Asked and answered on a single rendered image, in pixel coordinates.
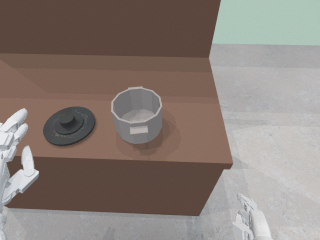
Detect lid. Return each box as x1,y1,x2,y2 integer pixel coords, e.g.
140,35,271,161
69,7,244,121
43,106,96,146

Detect right robot hand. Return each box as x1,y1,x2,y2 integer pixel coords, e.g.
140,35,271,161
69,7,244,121
232,193,272,240

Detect knob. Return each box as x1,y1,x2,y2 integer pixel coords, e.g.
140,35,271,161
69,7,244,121
58,112,76,127

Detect table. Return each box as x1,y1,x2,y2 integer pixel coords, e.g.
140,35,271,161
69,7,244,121
0,0,234,216

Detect pot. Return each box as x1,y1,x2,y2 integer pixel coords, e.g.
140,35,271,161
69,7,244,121
111,86,162,144

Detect left robot hand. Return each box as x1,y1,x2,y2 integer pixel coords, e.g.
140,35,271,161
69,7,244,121
0,108,39,213

